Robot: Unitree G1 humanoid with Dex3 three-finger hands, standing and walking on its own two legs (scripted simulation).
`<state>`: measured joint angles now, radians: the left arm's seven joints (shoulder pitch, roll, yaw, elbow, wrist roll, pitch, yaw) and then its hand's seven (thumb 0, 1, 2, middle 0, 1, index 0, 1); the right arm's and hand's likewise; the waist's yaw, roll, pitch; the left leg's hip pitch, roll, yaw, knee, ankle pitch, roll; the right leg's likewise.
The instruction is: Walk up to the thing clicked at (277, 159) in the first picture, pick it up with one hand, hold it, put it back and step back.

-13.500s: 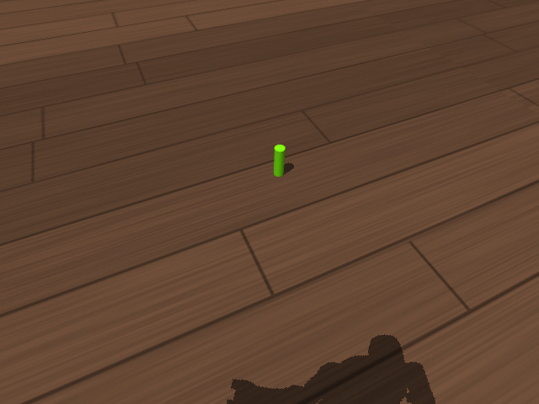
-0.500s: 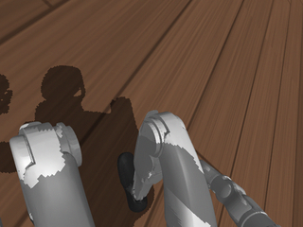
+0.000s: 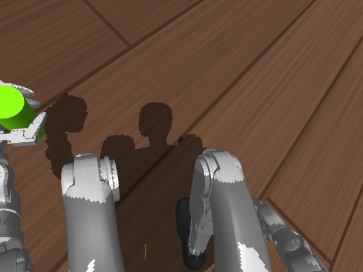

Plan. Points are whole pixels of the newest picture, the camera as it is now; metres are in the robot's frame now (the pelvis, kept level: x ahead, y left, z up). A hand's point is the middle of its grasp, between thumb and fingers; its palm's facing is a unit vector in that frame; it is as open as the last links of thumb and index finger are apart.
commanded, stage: settle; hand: left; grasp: from the side
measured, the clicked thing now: (19, 118) +0.39 +0.31 -0.09
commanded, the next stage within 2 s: lift in 1.02 s
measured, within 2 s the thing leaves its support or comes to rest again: neither
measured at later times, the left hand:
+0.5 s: hand (20, 101) +0.39 +0.29 -0.01, palm faces +0.27 -0.96 -0.04, open 7.3 cm
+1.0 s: hand (13, 92) +0.39 +0.29 +0.03, palm faces +0.27 -0.96 -0.04, open 7.3 cm
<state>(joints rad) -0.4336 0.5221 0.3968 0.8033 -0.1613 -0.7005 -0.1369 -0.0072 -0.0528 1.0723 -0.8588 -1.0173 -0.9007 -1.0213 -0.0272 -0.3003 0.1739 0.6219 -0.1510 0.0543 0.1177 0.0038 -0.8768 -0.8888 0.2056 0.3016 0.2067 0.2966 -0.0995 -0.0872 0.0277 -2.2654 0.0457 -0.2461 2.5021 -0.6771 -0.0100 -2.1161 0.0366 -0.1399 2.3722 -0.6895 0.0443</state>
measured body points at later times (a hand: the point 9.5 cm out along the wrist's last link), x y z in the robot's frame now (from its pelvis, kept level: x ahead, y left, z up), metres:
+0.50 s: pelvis +0.01 -0.01 +0.03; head +0.21 +0.06 +0.43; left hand +0.37 +0.34 +0.00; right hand +0.19 -0.27 -0.09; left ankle +0.08 +0.13 -0.28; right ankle +0.11 -0.13 -0.28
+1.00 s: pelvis +0.01 -0.01 +0.06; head +0.20 +0.06 +0.46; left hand +0.37 +0.34 +0.03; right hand +0.19 -0.26 -0.07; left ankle +0.08 +0.13 -0.28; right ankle +0.11 -0.13 -0.28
